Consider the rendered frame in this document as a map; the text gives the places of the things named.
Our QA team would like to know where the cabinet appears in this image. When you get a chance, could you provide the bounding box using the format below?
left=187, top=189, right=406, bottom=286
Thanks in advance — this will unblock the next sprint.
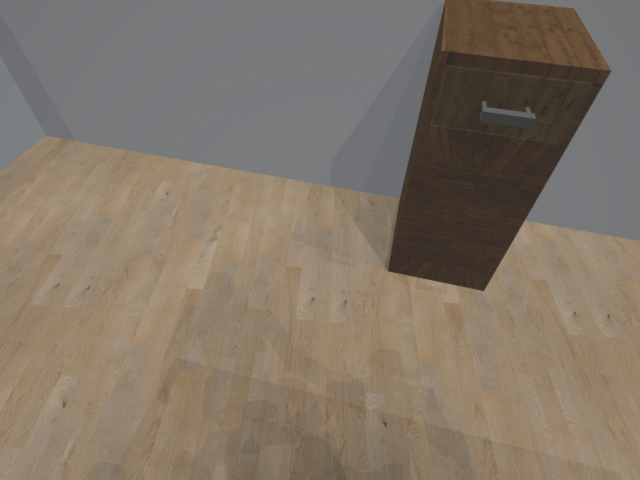
left=388, top=0, right=611, bottom=291

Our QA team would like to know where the handle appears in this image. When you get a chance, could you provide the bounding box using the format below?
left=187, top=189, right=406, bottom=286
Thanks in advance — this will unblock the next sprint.
left=479, top=101, right=536, bottom=128

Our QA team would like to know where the drawer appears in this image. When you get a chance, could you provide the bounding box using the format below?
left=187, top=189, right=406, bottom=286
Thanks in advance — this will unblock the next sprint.
left=433, top=65, right=591, bottom=143

